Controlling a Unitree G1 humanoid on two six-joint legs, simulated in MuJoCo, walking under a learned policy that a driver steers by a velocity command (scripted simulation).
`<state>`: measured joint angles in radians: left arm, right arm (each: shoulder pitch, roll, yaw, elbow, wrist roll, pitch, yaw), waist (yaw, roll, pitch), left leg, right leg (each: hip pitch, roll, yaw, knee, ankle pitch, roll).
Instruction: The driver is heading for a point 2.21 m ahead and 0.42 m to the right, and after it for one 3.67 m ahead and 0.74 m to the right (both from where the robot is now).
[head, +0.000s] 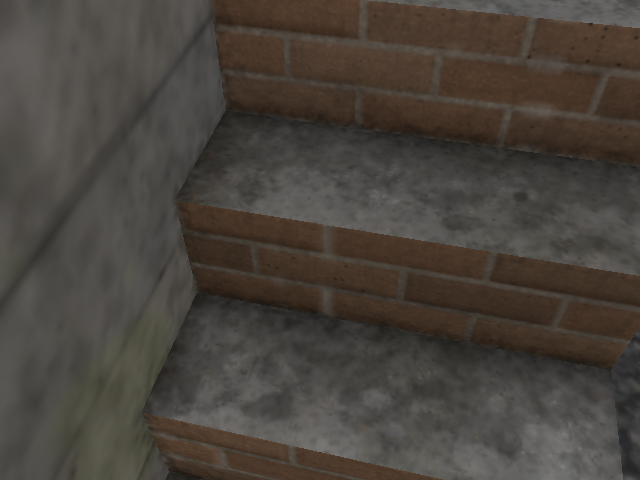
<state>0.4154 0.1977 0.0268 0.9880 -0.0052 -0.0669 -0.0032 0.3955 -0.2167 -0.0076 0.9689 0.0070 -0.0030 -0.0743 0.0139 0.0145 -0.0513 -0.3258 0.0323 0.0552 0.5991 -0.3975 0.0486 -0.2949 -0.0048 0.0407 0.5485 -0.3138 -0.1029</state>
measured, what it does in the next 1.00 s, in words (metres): climbs: right foot 0.21 m higher, then left foot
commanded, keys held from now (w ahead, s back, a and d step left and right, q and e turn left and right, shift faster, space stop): w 0.90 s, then no key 0.10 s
